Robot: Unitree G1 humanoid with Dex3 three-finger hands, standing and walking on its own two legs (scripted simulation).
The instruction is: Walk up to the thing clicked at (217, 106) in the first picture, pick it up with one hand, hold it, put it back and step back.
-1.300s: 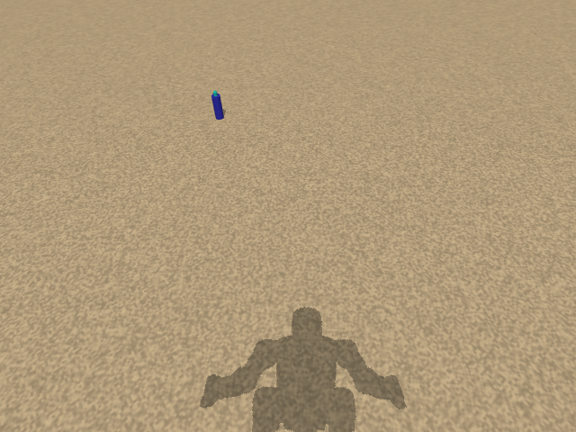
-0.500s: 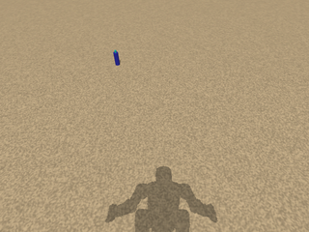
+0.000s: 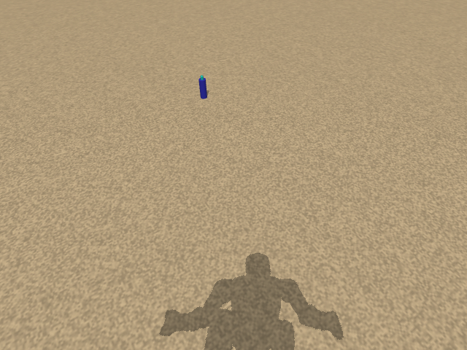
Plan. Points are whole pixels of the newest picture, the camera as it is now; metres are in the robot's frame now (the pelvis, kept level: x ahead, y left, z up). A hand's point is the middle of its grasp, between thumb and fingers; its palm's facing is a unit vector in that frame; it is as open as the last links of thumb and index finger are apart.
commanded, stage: walk up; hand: left
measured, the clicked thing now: (202, 86) +1.98 +0.35 -0.69
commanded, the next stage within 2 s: none
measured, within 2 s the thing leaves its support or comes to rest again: neither
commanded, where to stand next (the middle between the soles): +1.66 +0.11 m, yaw +4 degrees
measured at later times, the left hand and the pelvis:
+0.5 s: hand (95, 259) +0.33 +0.35 -0.14, palm faces -0.04 -0.94 -0.34, open 7.4 cm; pelvis +0.23 +0.07 -0.01, yaw +3 degrees
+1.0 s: hand (126, 194) +0.53 +0.34 -0.15, palm faces +0.11 -0.93 -0.36, open 7.4 cm; pelvis +0.55 +0.06 -0.01, yaw +6 degrees
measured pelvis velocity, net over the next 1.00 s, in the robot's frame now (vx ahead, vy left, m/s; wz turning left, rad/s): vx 0.55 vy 0.06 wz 0.10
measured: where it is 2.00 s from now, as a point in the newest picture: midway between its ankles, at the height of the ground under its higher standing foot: (233, 191)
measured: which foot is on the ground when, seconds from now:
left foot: up 0.00-0.14, down 0.16-0.64, up 0.66-1.00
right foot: down 0.00-0.16, up 0.18-0.58, down 0.60-1.00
